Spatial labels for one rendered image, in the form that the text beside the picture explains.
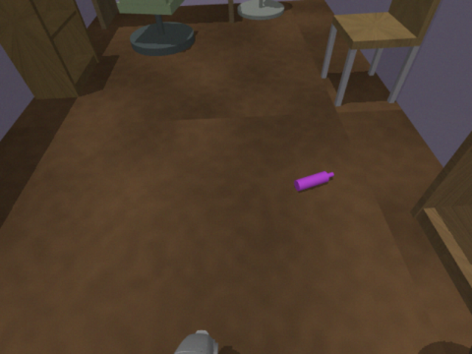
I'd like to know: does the bookshelf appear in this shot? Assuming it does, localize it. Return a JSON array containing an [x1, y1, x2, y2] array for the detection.
[[410, 131, 472, 315], [0, 0, 100, 100]]

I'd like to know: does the bottle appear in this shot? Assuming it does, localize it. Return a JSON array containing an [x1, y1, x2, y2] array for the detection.
[[294, 171, 334, 191]]

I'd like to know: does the chair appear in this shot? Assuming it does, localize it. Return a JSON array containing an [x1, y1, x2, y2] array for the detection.
[[321, 0, 441, 106]]

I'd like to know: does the coat stand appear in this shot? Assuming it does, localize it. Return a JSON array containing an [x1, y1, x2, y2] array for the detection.
[[237, 0, 284, 20]]

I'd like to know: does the office chair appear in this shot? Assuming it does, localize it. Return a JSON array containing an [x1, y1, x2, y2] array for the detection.
[[117, 0, 195, 56]]

